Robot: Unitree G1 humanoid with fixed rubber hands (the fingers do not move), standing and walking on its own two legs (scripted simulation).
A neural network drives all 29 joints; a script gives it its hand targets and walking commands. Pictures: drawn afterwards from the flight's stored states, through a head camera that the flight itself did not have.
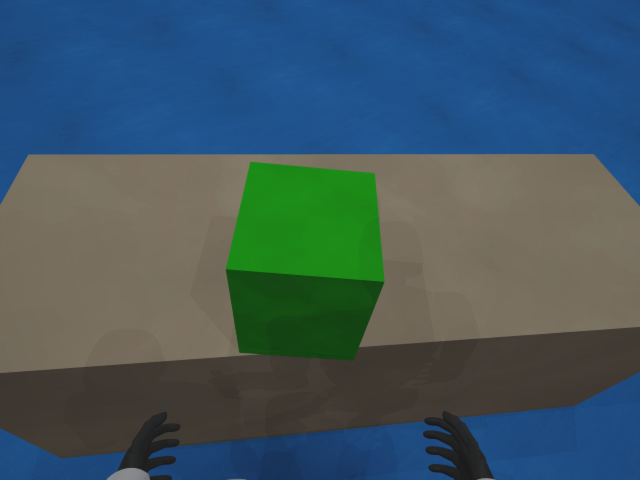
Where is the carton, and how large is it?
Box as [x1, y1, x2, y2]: [226, 162, 384, 360]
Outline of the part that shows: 250,162 226,266 226,273 239,352 353,360 384,281 374,173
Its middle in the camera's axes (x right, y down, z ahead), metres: -0.02 +0.04 +0.65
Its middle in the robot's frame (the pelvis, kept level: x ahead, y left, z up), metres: +0.44 +0.03 -0.06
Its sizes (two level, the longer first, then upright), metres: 0.210 0.200 0.250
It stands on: a pedestal, 0.58 m high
